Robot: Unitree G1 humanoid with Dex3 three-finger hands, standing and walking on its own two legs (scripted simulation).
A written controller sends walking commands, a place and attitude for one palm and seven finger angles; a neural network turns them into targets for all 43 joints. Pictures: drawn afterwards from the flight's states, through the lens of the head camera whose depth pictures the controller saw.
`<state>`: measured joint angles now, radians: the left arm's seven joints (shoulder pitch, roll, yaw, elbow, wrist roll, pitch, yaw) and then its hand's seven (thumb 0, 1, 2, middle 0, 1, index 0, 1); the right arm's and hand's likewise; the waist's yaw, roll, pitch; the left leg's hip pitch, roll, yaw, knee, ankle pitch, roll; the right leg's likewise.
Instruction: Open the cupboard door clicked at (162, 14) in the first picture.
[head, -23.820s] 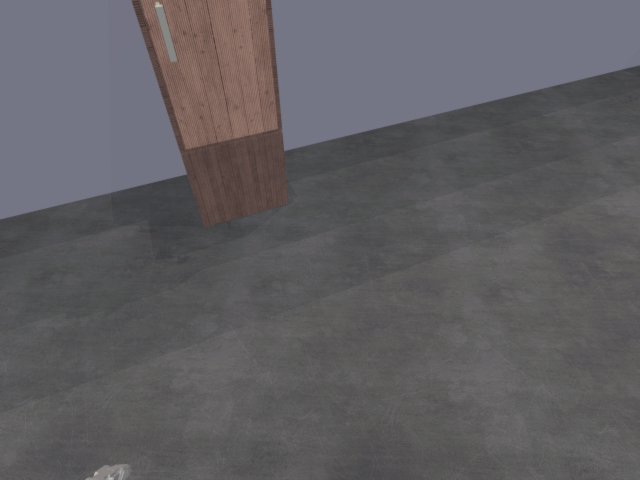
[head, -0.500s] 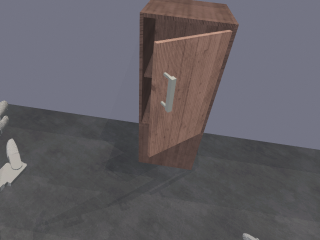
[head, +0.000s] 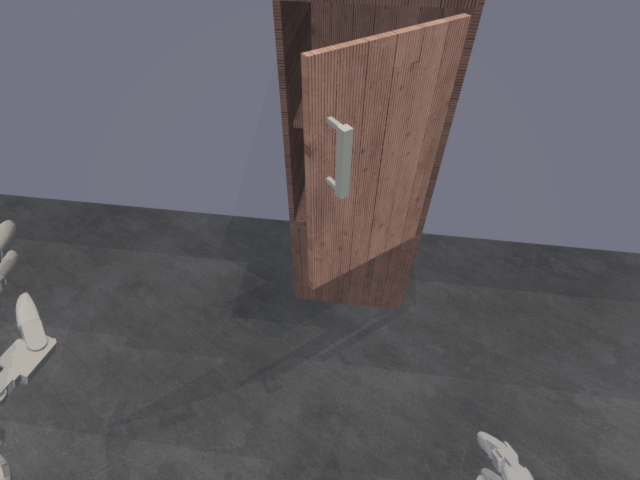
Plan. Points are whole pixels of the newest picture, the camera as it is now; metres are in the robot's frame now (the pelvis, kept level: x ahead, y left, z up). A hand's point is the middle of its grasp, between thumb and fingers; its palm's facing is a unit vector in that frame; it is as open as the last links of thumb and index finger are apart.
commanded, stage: let the arm hang, fingers relaxed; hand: left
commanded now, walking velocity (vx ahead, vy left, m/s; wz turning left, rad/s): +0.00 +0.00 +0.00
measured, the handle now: (337, 158) +0.64 +0.03 +0.06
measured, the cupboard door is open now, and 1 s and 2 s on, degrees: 41 41 41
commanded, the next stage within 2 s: look to check the result in 1.12 s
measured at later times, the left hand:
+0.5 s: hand out of the picture -0.04 +0.21 -0.17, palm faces +0.06 -0.97 -0.23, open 7.2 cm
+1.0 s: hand out of the picture +0.03 +0.19 -0.16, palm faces +0.06 -0.98 -0.21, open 7.4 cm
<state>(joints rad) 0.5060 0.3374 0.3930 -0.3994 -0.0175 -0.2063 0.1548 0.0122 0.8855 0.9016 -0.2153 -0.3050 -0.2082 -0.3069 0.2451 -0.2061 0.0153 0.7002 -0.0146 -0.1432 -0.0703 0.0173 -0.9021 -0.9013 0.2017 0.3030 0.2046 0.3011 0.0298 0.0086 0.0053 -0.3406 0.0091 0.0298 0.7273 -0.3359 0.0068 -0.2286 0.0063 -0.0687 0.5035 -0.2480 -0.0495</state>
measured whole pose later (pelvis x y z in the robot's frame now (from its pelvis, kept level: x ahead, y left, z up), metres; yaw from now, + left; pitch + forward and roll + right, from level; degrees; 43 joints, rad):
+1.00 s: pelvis +0.00 +0.01 +0.01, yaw +2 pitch -2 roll +0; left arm 0.21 0.16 0.02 1.13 0.01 -0.01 0.02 0.00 0.91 0.90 -0.20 -0.30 -0.20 -0.30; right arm 0.24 -0.17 0.00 1.15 -0.03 0.00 -0.02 0.01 -0.91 -0.90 0.20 0.30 0.20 0.30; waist -0.01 0.02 0.03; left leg -0.18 -0.02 0.00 0.40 -0.19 0.01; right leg -0.19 -0.02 -0.09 0.43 -0.21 -0.03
